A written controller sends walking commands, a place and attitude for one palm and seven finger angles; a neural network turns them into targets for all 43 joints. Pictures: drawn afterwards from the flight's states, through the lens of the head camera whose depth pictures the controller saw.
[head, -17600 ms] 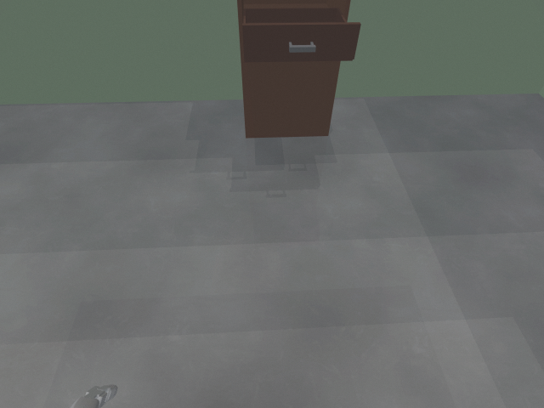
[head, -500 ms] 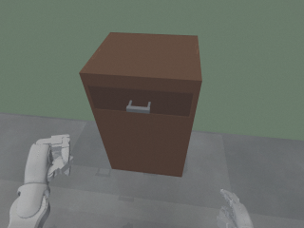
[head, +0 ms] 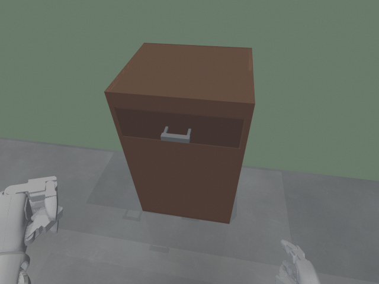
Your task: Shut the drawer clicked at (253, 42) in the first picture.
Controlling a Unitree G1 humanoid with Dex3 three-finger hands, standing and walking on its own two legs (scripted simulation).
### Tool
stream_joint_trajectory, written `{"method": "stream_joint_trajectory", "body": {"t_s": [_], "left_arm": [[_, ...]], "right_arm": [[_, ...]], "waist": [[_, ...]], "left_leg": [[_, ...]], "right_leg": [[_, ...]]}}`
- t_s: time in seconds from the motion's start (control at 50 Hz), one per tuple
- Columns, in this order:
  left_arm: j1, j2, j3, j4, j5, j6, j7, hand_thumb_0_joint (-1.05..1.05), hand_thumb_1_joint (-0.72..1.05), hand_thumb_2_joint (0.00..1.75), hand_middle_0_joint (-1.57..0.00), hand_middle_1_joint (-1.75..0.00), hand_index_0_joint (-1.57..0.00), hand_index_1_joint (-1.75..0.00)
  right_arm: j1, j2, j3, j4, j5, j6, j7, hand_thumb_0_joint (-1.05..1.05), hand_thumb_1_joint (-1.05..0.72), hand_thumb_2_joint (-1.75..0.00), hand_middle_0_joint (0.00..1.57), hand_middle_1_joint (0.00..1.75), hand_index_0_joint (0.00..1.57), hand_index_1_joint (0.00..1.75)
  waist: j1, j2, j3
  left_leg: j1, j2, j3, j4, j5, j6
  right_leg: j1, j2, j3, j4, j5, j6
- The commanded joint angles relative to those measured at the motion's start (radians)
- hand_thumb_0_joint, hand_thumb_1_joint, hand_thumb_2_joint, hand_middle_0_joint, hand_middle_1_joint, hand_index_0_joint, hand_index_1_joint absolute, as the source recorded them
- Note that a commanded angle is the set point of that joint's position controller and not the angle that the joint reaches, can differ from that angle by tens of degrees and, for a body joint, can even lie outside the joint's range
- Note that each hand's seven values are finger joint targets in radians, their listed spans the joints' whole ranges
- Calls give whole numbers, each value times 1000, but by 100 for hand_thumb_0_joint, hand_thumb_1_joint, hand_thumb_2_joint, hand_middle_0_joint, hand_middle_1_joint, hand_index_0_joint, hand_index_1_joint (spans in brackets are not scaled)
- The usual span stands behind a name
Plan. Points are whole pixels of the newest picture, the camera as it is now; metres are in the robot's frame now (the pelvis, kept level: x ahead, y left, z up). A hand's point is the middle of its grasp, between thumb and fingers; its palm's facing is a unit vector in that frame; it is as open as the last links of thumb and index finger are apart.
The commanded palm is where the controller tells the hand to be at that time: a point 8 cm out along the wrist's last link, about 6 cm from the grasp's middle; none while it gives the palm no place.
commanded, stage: step back with the hand held close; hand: left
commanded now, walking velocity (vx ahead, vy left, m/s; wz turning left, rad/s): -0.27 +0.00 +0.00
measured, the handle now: (176, 134) +0.63 +0.13 -0.08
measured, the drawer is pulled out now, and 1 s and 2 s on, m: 0.00 0.00 0.00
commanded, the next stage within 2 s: stop stepping back and stand still in 1.50 s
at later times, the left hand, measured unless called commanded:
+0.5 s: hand (37, 217) +0.16 +0.26 +0.16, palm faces +0.29 -0.81 -0.51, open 3.3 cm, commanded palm +0.10 +0.30 +0.18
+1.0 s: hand out of the picture +0.09 +0.27 +0.16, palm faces +0.38 -0.76 -0.53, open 3.3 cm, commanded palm +0.02 +0.30 +0.18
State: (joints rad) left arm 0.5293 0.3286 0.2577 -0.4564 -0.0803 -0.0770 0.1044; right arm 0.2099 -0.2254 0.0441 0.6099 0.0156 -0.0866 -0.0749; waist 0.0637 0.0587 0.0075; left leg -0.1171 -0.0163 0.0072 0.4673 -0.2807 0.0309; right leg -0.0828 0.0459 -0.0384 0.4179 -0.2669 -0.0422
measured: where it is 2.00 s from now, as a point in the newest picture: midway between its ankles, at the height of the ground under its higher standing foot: outside the picture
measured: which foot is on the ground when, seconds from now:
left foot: down 0.00-1.00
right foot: down 0.00-1.00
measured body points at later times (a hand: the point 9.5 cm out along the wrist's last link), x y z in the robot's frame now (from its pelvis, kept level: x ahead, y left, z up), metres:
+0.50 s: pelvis -0.04 +0.02 +0.00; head -0.02 +0.02 +0.45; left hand +0.14 +0.30 +0.19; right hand +0.14 -0.23 -0.08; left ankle -0.01 +0.10 -0.74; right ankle -0.02 -0.09 -0.74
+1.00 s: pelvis -0.10 +0.02 -0.02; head -0.07 +0.04 +0.43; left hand +0.06 +0.31 +0.19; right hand +0.07 -0.22 -0.09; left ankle -0.01 +0.10 -0.74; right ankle -0.10 -0.10 -0.74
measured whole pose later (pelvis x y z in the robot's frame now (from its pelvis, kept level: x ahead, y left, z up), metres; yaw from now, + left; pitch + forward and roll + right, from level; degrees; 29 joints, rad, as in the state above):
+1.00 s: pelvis -0.10 +0.02 -0.02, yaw +2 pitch +2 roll -2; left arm 0.60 0.43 0.44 -0.59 0.00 -0.29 0.13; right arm 0.22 -0.22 -0.01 0.56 0.00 -0.07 -0.07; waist -0.01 0.01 0.02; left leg -0.48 -0.02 0.01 0.60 -0.16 0.07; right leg -0.31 0.09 0.07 0.58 -0.32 0.00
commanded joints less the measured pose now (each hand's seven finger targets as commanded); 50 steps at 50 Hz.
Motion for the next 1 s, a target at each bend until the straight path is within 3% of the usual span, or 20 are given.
{"method": "stream_joint_trajectory", "body": {"t_s": [0.0, 0.04, 0.08, 0.12, 0.22, 0.28, 0.32, 0.42, 0.56, 0.62, 0.66, 0.7, 0.74, 0.8, 0.84, 0.88, 0.9, 0.92, 0.94, 0.98], "left_arm": [[-152, 288, 276, -243, 5, -149, 30, 0, 90, 90, -140, -160, -140, -160], [-6, 180, 188, -146, 11, -142, 14, 0, 90, 90, -140, -160, -140, -160], [34, 146, 156, -140, 11, -154, 4, 0, 90, 90, -140, -160, -140, -160], [81, 146, 154, -133, 12, -157, 4, 0, 90, 90, -140, -160, -140, -160], [115, 228, 225, -249, 9, -172, 19, 0, 90, 90, -140, -160, -140, -160], [109, 273, 257, -322, 7, -174, 31, 0, 90, 90, -140, -160, -140, -160], [126, 258, 245, -334, 10, -175, 35, 0, 90, 90, -140, -160, -140, -160], [138, 235, 233, -302, 17, -175, 37, 0, 90, 90, -140, -160, -140, -160], [95, 205, 218, -238, 37, -191, 38, 0, 90, 90, -140, -160, -140, -160], [77, 212, 221, -257, 49, -205, 44, 0, 90, 90, -140, -160, -140, -160], [64, 216, 218, -276, 51, -214, 48, 0, 90, 90, -140, -160, -140, -160], [50, 222, 217, -312, 53, -224, 54, 0, 90, 90, -140, -160, -140, -160], [43, 219, 211, -345, 57, -235, 58, 0, 90, 90, -140, -160, -140, -160], [38, 227, 239, -362, 78, -245, 61, 0, 90, 90, -140, -160, -140, -160], [52, 228, 257, -342, 91, -252, 56, 0, 90, 90, -140, -160, -140, -160], [65, 250, 291, -323, 90, -250, 54, 0, 90, 90, -140, -160, -140, -160], [75, 229, 275, -315, 84, -253, 48, 0, 90, 90, -140, -160, -140, -160], [103, 225, 278, -306, 72, -258, 44, 0, 90, 90, -140, -160, -140, -160], [108, 219, 273, -296, 67, -262, 36, 0, 90, 90, -140, -160, -140, -160], [119, 223, 276, -310, 48, -272, 32, 0, 90, 90, -140, -160, -140, -160]], "right_arm": [[-131, -114, -54, -168, -9, -40, -5, 0, -90, -90, 20, 30, 20, 30], [-119, -119, -69, -163, -13, -7, 9, 0, -90, -90, 20, 30, 20, 30], [-125, -126, -81, -173, -14, 9, 14, 0, -90, -90, 20, 30, 20, 30], [-123, -127, -89, -176, -8, 30, 17, 0, -90, -90, 20, 30, 20, 30], [-133, -124, -99, -217, 1, 59, 6, 0, -90, -90, 20, 30, 20, 30], [-136, -127, -100, -233, 2, 59, -7, 0, -90, -90, 20, 30, 20, 30], [-124, -124, -99, -237, 3, 57, -10, 0, -90, -90, 20, 30, 20, 30], [-109, -133, -107, -225, -3, 48, -10, 0, -90, -90, 20, 30, 20, 30], [-117, -143, -108, -226, 0, 34, -9, 0, -90, -90, 20, 30, 20, 30], [-110, -142, -108, -228, -4, 22, -9, 0, -90, -90, 20, 30, 20, 30], [-96, -142, -109, -226, -8, 16, -6, 0, -90, -90, 20, 30, 20, 30], [-93, -141, -106, -222, -12, 8, -7, 0, -90, -90, 20, 30, 20, 30], [-87, -147, -102, -221, -16, -5, -8, 0, -90, -90, 20, 30, 20, 30], [-107, -154, -101, -221, -17, -23, -16, 0, -90, -90, 20, 30, 20, 30], [-104, -152, -110, -220, -21, -30, -15, 0, -90, -90, 20, 30, 20, 30], [-105, -148, -119, -224, -21, -36, -12, 0, -90, -90, 20, 30, 20, 30], [-102, -143, -117, -218, -21, -37, -9, 0, -90, -90, 20, 30, 20, 30], [-91, -141, -121, -208, -19, -38, -6, 0, -90, -90, 20, 30, 20, 30], [-99, -146, -122, -203, -19, -40, -3, 0, -90, -90, 20, 30, 20, 30], [-81, -136, -123, -182, -20, -41, 3, 0, -90, -90, 20, 30, 20, 30]], "waist": [[-48, -21, 22], [-60, -78, 4], [-61, -46, -27], [-62, -40, -74], [-53, -64, -196], [-49, -7, -231], [-52, 27, -228], [-59, 40, -176], [-73, -22, -50], [-75, -55, -40], [-81, -86, -39], [-86, -56, -46], [-89, 12, -55], [-71, 151, -81], [-66, 174, -89], [-65, 116, -79], [-67, 59, -62], [-70, 17, -74], [-73, 4, -75], [-83, -22, -115]], "left_leg": [[-67, 43, -71, -23, 134, 30], [-42, 49, -64, -3, 186, 28], [-45, 56, -58, -26, 249, 26], [-46, 73, -56, -48, 296, 29], [-62, 84, -60, -52, 435, 29], [-83, 90, -68, -51, 471, 30], [-92, 98, -72, -50, 482, 32], [-168, 118, -96, -85, 378, 37], [-466, 127, -143, -168, -169, 73], [-493, 111, -147, -140, -264, 76], [-449, 91, -138, -95, -266, 69], [-412, 88, -140, -83, -256, 65], [-415, 112, -170, -130, -266, 71], [-632, 213, -273, -290, -403, 110], [-708, 247, -289, -308, -450, 126], [-719, 251, -293, -268, -420, 134], [-691, 234, -270, -232, -368, 128], [-623, 209, -244, -179, -276, 116], [-610, 194, -223, -168, -291, 105], [-456, 143, -165, -93, -115, 73]], "right_leg": [[-109, -139, 193, -142, 255, 0], [-119, -151, 192, -134, 314, 7], [-104, -140, 147, -107, 355, 20], [-77, -129, 118, -74, 365, 34], [0, -110, 83, 0, 471, 44], [18, -102, 80, 35, 492, 50], [7, -91, 80, 51, 476, 52], [-22, -70, 77, 70, 349, 53], [25, -64, 125, 71, 138, 49], [-7, -80, 156, 20, 17, 43], [-80, -98, 180, -38, -84, 32], [-118, -104, 180, -58, -125, 27], [-105, -76, 142, -9, -82, 35], [121, 11, 75, 251, 92, 63], [178, 35, 77, 339, 101, 66], [164, 39, 102, 341, 82, 63], [132, 32, 111, 303, 92, 58], [89, 18, 128, 240, 150, 50], [68, 13, 140, 220, 135, 47], [-32, -30, 186, 137, 243, 32]]}}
